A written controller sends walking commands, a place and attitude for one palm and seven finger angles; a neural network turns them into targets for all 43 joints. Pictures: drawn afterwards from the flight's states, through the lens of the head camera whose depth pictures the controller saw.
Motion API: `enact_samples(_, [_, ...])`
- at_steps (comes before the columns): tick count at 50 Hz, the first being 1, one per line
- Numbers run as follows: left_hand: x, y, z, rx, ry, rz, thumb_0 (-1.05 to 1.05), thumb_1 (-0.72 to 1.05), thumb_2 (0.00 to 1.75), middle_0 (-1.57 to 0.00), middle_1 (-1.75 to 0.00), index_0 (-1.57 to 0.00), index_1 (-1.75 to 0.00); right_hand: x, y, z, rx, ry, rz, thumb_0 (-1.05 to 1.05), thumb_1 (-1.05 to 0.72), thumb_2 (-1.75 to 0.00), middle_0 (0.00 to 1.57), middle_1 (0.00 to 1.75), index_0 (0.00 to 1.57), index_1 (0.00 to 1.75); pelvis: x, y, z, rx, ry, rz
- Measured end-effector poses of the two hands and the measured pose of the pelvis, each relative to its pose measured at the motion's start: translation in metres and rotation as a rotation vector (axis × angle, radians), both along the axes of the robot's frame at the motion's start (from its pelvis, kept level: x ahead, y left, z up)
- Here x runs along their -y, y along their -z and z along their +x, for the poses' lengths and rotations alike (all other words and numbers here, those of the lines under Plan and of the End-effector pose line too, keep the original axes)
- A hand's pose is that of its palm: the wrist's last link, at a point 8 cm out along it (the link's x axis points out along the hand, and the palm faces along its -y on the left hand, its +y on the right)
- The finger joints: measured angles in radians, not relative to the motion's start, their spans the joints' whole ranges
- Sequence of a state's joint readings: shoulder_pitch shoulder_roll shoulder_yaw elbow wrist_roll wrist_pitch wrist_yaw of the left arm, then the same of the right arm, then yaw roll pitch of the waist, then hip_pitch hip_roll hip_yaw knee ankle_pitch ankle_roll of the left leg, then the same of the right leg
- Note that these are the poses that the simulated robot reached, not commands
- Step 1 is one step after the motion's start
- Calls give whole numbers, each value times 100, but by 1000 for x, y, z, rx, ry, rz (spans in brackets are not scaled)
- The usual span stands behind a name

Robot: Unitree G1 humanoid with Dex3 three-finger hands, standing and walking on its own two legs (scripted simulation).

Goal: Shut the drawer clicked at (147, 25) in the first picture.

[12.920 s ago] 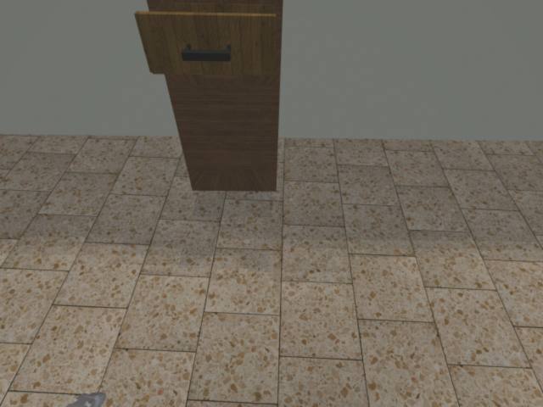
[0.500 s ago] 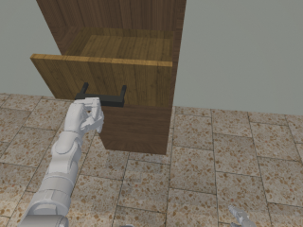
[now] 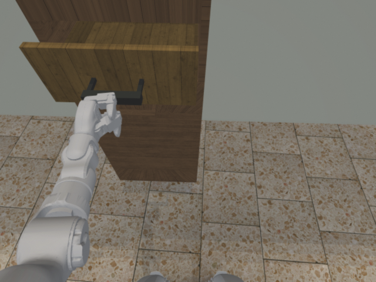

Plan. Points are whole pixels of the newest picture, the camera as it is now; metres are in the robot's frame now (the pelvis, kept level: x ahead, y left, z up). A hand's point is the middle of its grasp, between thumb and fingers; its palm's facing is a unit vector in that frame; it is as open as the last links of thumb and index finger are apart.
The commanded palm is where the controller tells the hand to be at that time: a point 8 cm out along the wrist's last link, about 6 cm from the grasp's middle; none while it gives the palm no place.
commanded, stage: push the drawer shut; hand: left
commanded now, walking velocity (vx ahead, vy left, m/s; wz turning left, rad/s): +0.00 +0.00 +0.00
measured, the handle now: (114, 90) +0.53 +0.16 +0.09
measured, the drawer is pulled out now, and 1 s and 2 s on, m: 0.10 0.00 0.00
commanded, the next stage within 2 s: pull the fist back off the drawer in 1.14 s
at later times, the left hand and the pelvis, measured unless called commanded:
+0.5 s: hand (123, 99) +0.50 +0.14 +0.08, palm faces -0.03 -1.00 -0.03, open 3.3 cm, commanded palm +0.50 +0.19 +0.09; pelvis +0.01 +0.00 -0.01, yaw -1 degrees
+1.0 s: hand (126, 85) +0.55 +0.14 +0.08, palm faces -0.03 -1.00 -0.03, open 3.2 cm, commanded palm +0.55 +0.18 +0.09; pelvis +0.01 +0.00 -0.02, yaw -1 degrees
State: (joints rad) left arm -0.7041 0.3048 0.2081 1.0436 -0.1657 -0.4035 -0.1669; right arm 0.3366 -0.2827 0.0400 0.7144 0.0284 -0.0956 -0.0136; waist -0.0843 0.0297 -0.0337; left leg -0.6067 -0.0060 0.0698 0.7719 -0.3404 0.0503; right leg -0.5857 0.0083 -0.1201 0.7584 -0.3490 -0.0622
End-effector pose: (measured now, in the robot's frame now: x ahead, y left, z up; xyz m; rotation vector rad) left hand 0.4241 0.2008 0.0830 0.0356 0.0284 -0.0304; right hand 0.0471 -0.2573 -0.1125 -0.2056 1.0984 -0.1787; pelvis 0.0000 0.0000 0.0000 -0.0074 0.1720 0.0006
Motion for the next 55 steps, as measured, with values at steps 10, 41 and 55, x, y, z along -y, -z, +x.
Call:
enact_samples(10, [3,-1,25,-7,5,-2,1,90,101,-140,-160,-140,-160,2,3,-13,-44,23,-2,1,-91,-90,20,30,20,30,2,4,2,-37,7,-3])
enact_samples(41, [7,-4,93,-30,-4,-6,3,89,101,-140,-160,-140,-160,3,5,-63,-245,75,-25,1,-91,-90,20,30,20,30,0,14,10,-143,7,-22])
enact_samples(55, [4,-4,105,-38,-11,-2,2,81,105,-140,-160,-139,-160,-4,3,-84,-305,81,-27,1,-91,-90,20,30,20,30,-2,18,7,-171,-1,-35])
